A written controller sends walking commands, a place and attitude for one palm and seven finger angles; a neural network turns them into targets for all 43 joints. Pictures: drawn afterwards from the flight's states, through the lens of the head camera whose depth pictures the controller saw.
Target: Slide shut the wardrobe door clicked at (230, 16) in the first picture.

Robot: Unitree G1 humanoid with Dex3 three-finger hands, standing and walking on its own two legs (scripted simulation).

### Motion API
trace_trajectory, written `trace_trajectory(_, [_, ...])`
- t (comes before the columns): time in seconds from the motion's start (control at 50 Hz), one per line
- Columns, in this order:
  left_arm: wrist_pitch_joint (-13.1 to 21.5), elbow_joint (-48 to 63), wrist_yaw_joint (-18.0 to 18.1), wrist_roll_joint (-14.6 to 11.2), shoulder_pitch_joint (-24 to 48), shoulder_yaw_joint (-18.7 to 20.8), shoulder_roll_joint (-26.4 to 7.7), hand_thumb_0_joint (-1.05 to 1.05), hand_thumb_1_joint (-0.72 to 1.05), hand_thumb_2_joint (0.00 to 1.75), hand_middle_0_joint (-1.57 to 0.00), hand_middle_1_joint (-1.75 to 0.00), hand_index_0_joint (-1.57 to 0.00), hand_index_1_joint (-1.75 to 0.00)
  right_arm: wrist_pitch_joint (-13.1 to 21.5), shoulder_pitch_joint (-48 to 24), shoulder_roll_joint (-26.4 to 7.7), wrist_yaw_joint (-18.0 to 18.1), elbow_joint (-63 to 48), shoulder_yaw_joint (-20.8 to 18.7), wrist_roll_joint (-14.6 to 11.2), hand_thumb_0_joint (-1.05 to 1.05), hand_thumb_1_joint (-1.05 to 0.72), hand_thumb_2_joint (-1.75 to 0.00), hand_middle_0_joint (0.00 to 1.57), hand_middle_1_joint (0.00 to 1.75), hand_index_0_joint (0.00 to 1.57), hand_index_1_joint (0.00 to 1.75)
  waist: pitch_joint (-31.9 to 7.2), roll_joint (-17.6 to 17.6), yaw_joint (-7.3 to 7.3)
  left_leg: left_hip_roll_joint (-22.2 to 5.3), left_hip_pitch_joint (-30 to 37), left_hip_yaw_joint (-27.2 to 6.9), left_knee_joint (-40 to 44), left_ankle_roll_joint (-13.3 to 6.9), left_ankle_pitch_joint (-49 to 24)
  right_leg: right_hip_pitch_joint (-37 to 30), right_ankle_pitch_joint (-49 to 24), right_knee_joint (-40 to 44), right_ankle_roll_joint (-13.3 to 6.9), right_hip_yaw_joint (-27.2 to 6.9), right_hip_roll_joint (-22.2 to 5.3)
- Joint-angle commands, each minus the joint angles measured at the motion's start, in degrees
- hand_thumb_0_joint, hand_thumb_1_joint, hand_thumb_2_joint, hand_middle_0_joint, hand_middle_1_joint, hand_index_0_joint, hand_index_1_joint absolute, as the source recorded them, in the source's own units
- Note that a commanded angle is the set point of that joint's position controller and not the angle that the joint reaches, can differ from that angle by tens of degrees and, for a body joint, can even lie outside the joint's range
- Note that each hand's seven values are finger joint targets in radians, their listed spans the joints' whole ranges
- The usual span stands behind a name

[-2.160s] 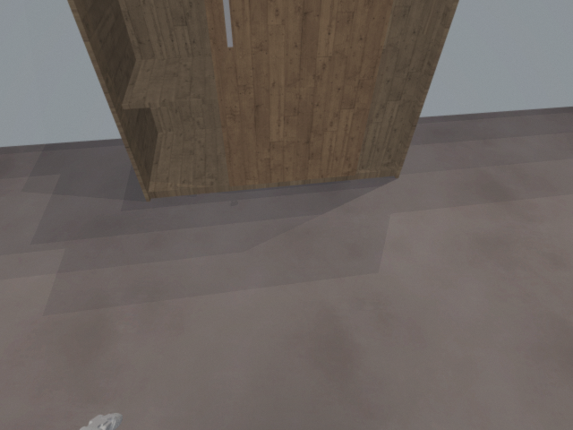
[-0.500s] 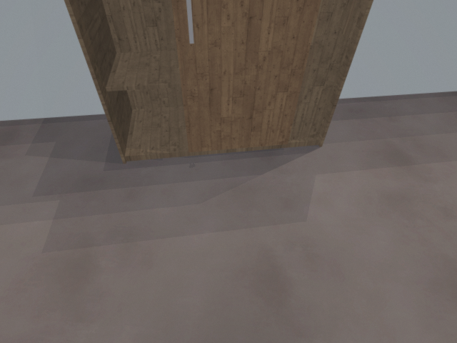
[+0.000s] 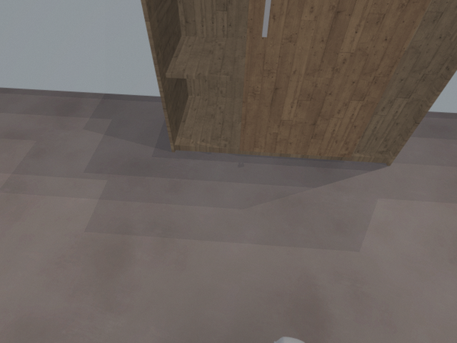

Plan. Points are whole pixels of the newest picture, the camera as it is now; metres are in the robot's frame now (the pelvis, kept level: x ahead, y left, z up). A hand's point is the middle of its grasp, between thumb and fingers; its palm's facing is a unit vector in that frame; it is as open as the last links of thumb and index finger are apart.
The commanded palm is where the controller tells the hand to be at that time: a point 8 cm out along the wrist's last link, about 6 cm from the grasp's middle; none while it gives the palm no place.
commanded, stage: walk to a spot facing it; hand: right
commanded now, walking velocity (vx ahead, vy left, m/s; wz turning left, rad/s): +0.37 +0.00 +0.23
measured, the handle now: out of the picture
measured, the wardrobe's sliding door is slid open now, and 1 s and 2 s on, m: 0.40 0.40 0.40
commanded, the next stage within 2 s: turn to face it in 0.88 s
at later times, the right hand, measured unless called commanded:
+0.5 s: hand (359, 301) +0.25 -0.27 -0.17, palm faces -0.10 +0.98 -0.14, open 7.4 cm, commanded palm none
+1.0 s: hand (286, 182) +0.58 -0.14 -0.18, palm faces -0.38 +0.91 -0.17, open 7.4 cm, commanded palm none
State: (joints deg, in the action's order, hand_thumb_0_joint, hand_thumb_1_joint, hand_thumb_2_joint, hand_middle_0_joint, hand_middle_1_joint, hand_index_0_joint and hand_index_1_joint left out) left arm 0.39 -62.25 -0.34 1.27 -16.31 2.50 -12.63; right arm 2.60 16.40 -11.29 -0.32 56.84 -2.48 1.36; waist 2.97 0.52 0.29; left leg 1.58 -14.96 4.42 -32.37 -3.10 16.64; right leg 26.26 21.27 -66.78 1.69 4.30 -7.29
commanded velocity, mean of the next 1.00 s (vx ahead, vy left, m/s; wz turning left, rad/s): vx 0.25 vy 0.00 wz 0.42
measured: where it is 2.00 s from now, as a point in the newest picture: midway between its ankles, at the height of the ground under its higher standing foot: (233, 278)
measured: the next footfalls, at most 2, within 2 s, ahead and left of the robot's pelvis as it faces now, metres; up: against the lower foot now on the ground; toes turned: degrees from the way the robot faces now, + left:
right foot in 0.28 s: +0.26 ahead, -0.14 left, +0.00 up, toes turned -4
left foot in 0.92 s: +0.48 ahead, +0.06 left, +0.00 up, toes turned +30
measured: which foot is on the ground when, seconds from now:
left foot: down 0.00-0.30, up 0.32-0.90, down 0.92-1.00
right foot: up 0.00-0.26, down 0.28-0.92, up 0.94-1.00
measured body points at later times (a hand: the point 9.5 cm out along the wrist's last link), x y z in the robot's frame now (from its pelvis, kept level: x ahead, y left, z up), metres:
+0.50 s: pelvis +0.22 -0.09 +0.01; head +0.23 -0.13 +0.46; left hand +0.21 +0.16 -0.11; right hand +0.26 -0.33 -0.16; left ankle +0.18 +0.07 -0.62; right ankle +0.22 -0.14 -0.73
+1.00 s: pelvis +0.41 -0.02 -0.02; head +0.45 -0.01 +0.43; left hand +0.26 +0.14 -0.17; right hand +0.60 -0.19 -0.16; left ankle +0.44 +0.04 -0.73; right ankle +0.32 -0.17 -0.62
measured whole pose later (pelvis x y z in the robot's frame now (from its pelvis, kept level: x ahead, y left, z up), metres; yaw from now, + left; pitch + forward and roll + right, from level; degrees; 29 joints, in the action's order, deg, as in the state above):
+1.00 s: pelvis +0.41 -0.02 -0.02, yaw +24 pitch -1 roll +1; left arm -0.2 -62.1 1.5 -0.1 -23.4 2.2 -6.1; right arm 1.7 8.1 -9.8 -0.2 54.4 -3.3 0.5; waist 6.1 0.2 -1.1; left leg 3.8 -21.2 9.5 -38.3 -8.2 16.6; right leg 17.5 27.5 -76.6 2.7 8.0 -7.3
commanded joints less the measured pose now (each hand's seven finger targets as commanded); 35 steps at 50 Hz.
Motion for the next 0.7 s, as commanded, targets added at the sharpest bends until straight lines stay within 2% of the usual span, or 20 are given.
trace_trajectory(0.0, [1.5, 6.1, -0.5, 0.3, 1.9, 1.1, -2.1, 0.00, 0.90, 0.90, -0.20, -0.30, -0.20, -0.30, 1.3, 4.1, -8.9, 0.6, -0.8, -1.9, 0.2, 0.00, -0.90, -0.90, 0.20, 0.30, 0.20, 0.30, 1.0, -4.1, -0.74, -15.0, 0.9, -16.7, 21.0, -7.6, -3.0, 6.5, -5.9, 6.3, 1.0, -0.6, -1.5])
trace_trajectory(0.04, [1.6, 7.1, -1.0, 0.2, 3.7, 1.1, -1.7, 0.00, 0.90, 0.90, -0.20, -0.30, -0.20, -0.30, 1.6, 5.8, -8.4, 0.6, 0.3, -1.7, 0.1, 0.00, -0.90, -0.90, 0.20, 0.30, 0.20, 0.30, 1.1, -5.7, -0.23, -13.7, 3.0, -15.1, 21.2, -7.4, -5.5, 7.4, -8.7, 10.8, 1.0, 0.0, -0.9])
trace_trajectory(0.08, [1.9, 8.7, -1.2, 0.1, 6.6, 1.1, -1.6, 0.00, 0.90, 0.90, -0.20, -0.30, -0.20, -0.30, 1.7, 6.6, -8.4, 0.7, 1.0, -1.6, 0.1, 0.00, -0.90, -0.90, 0.20, 0.30, 0.20, 0.30, 1.5, -6.2, 0.45, -13.8, 5.3, -14.9, 21.0, -7.5, -6.5, 8.1, -9.7, 16.0, 1.0, 0.1, -0.7])
trace_trajectory(0.16, [2.8, 10.7, -1.5, -0.2, 10.7, 0.8, -1.0, 0.00, 0.90, 0.90, -0.20, -0.30, -0.20, -0.30, 1.6, 7.5, -8.2, 0.9, 1.7, -1.6, 0.2, 0.00, -0.90, -0.90, 0.20, 0.30, 0.20, 0.30, 2.5, -7.0, 1.70, -13.9, 5.8, -14.8, 19.2, -6.6, -9.4, 2.2, -9.0, 26.0, 0.0, 0.9, 1.0])
trace_trajectory(0.2, [3.3, 10.0, -1.2, -0.2, 8.5, 1.1, -1.5, 0.00, 0.90, 0.90, -0.20, -0.30, -0.20, -0.30, 1.4, 6.8, -8.4, 1.0, 1.8, -1.8, 0.1, 0.00, -0.90, -0.90, 0.20, 0.30, 0.20, 0.30, 2.0, -6.7, 0.51, -13.6, 5.0, -14.2, 16.2, -5.7, -11.5, -4.4, -9.2, 31.1, -0.6, 2.0, 2.3])
trace_trajectory(0.22, [3.6, 8.8, -0.8, -0.1, 4.0, 1.4, -2.5, 0.00, 0.90, 0.90, -0.20, -0.30, -0.20, -0.30, 1.3, 5.8, -8.2, 1.0, 1.8, -1.9, 0.1, 0.00, -0.90, -0.90, 0.20, 0.30, 0.20, 0.30, 0.7, -3.9, -1.88, -11.9, 1.9, -12.8, 11.2, -4.8, -12.8, -12.2, -10.1, 34.8, -0.8, 2.3, 3.4])
trace_trajectory(0.24, [4.0, 6.4, -0.2, 0.1, -4.0, 2.1, -5.0, 0.00, 0.90, 0.90, -0.20, -0.30, -0.20, -0.30, 1.2, 5.1, -7.1, 0.8, 1.4, -1.9, -0.2, 0.00, -0.90, -0.90, 0.20, 0.30, 0.20, 0.30, -2.9, 0.7, -5.09, -8.5, -2.3, -10.2, 0.1, -3.3, -15.1, -23.7, -9.6, 37.8, -1.6, 0.2, 2.4])
trace_trajectory(0.26, [4.4, 4.5, 0.5, 1.0, -12.3, 3.7, -11.6, 0.00, 0.90, 0.90, -0.20, -0.30, -0.20, -0.30, 0.9, 7.3, -4.1, 0.3, 0.7, -1.7, -0.8, 0.00, -0.90, -0.90, 0.20, 0.30, 0.20, 0.30, -9.6, 14.9, -7.29, -1.7, -12.2, -4.3, -17.5, -0.5, -0.8, -35.9, -3.8, 43.4, -5.2, -17.3, -11.1])
trace_trajectory(0.28, [3.8, 3.8, 0.7, 0.7, -16.2, 4.0, -14.4, 0.00, 0.90, 0.90, -0.20, -0.30, -0.20, -0.30, 1.1, 7.2, -2.9, 0.1, -0.7, -1.2, -0.7, 0.00, -0.90, -0.90, 0.20, 0.30, 0.20, 0.30, -11.1, 21.4, -7.10, 1.8, -20.1, -2.9, -32.8, 1.0, 16.3, -37.5, 1.0, 52.9, -8.5, -31.6, -20.7])
trace_trajectory(0.3, [3.3, 4.2, 1.0, 0.4, -11.9, 3.3, -11.5, 0.00, 0.90, 0.90, -0.20, -0.30, -0.20, -0.30, 0.9, 4.9, -4.8, 0.4, -0.6, -1.7, 0.0, 0.00, -0.90, -0.90, 0.20, 0.30, 0.20, 0.30, -6.9, 16.0, -6.07, -1.9, -21.2, -7.0, -38.9, 0.4, 12.9, -30.3, 8.8, 56.1, -7.9, -30.9, -20.2])
trace_trajectory(0.32, [3.4, 5.5, 1.3, 0.1, -7.7, 2.5, -8.4, 0.00, 0.90, 0.90, -0.20, -0.30, -0.20, -0.30, 0.6, 3.2, -4.2, 0.2, -0.3, -1.8, 0.1, 0.00, -0.90, -0.90, 0.20, 0.30, 0.20, 0.30, -2.6, 12.6, -4.49, -4.5, -23.3, -7.2, -42.0, 0.6, 7.4, -24.8, 8.3, 56.6, -7.3, -27.1, -18.9])
trace_trajectory(0.34, [3.9, 6.0, 1.3, 0.2, -5.1, 1.7, -5.5, 0.00, 0.90, 0.90, -0.20, -0.30, -0.20, -0.30, 0.4, 1.5, -3.8, -0.4, 0.2, -2.0, 0.3, 0.00, -0.90, -0.90, 0.20, 0.30, 0.20, 0.30, 0.9, 6.3, -3.41, -6.2, -23.2, -7.0, -42.4, 1.0, 2.8, -20.1, 3.6, 56.6, -6.8, -21.5, -17.1])
trace_trajectory(0.36, [4.4, 6.0, 1.4, 0.1, -3.8, 1.1, -3.6, 0.00, 0.90, 0.90, -0.20, -0.30, -0.20, -0.30, -0.1, 1.9, -2.8, -0.8, 0.6, -2.1, 0.5, 0.00, -0.90, -0.90, 0.20, 0.30, 0.20, 0.30, 2.6, 3.9, -1.70, -7.1, -20.9, -7.1, -41.1, 1.5, -0.4, -17.1, -2.9, 56.7, -4.6, -15.2, -14.6])
trace_trajectory(0.38, [4.9, 5.6, 1.5, 0.0, -3.5, 0.8, -2.6, 0.00, 0.90, 0.90, -0.20, -0.30, -0.20, -0.30, -0.8, 3.7, -1.3, -0.9, 1.2, -1.9, 0.6, 0.00, -0.90, -0.90, 0.20, 0.30, 0.20, 0.30, 2.3, 3.5, -0.32, -6.9, -19.5, -6.5, -40.4, 2.0, -2.8, -16.4, -10.3, 55.9, -2.7, -9.0, -12.5])
trace_trajectory(0.42, [5.5, 4.5, 1.9, -0.5, -4.3, 0.5, -1.0, 0.00, 0.90, 0.90, -0.20, -0.30, -0.20, -0.30, -2.0, 5.7, -0.2, -0.8, 2.0, -2.2, 0.4, 0.00, -0.90, -0.90, 0.20, 0.30, 0.20, 0.30, 0.8, 5.6, 1.19, -6.5, -17.9, -5.7, -40.1, 2.6, -6.5, -15.7, -19.8, 54.9, 0.2, -1.7, -9.9])
trace_trajectory(0.44, [5.6, 4.5, 2.1, -0.3, -5.2, 0.8, 0.0, 0.00, 0.90, 0.90, -0.20, -0.30, -0.20, -0.30, -2.6, 5.9, 0.0, -0.8, 1.8, -2.5, 0.7, 0.00, -0.90, -0.90, 0.20, 0.30, 0.20, 0.30, 0.4, 5.6, 1.20, -6.3, -18.9, -5.6, -40.3, 3.0, -7.6, -16.1, -22.8, 54.8, 0.4, 0.3, -9.4])
trace_trajectory(0.48, [5.7, 3.9, 2.3, -0.5, -6.4, 0.6, -0.7, 0.00, 0.90, 0.90, -0.20, -0.30, -0.20, -0.30, -3.3, 4.6, 0.1, -1.0, 1.1, -2.7, 0.8, 0.00, -0.90, -0.90, 0.20, 0.30, 0.20, 0.30, 0.9, 4.9, 1.41, -6.3, -22.6, -4.9, -40.5, 3.4, -9.5, -18.2, -26.0, 54.8, 0.2, 2.9, -9.3])
trace_trajectory(0.56, [5.7, 2.7, 2.7, -0.7, -9.0, 0.3, -0.9, 0.00, 0.90, 0.90, -0.20, -0.30, -0.20, -0.30, -4.0, 0.9, -0.2, -1.5, -0.6, -3.0, 0.7, 0.00, -0.90, -0.90, 0.20, 0.30, 0.20, 0.30, 2.3, 5.8, 1.17, -6.5, -29.0, -3.6, -38.3, 4.1, -11.9, -23.3, -31.3, 54.6, 0.3, 5.4, -9.7])
trace_trajectory(0.62, [5.5, 1.3, 2.9, -0.5, -12.6, 0.1, -0.7, 0.00, 0.90, 0.90, -0.20, -0.30, -0.20, -0.30, -3.9, -4.5, -0.3, -1.7, -2.3, -2.7, 0.6, 0.00, -0.90, -0.90, 0.20, 0.30, 0.20, 0.30, 4.0, 5.3, -0.53, -6.6, -31.7, -1.6, -33.0, 3.8, -11.2, -27.6, -35.2, 54.2, -1.2, 6.0, -10.7])
trace_trajectory(0.68, [5.3, 0.1, 2.9, -0.1, -15.3, 0.0, -0.9, 0.00, 0.90, 0.90, -0.20, -0.30, -0.20, -0.30, -3.5, -10.1, 0.5, -2.1, -4.2, -1.9, 0.5, 0.00, -0.90, -0.90, 0.20, 0.30, 0.20, 0.30, 5.6, 5.0, -2.12, -5.9, -30.6, 2.5, -23.2, 3.0, -9.7, -31.1, -41.1, 53.4, -2.9, 8.7, -10.8])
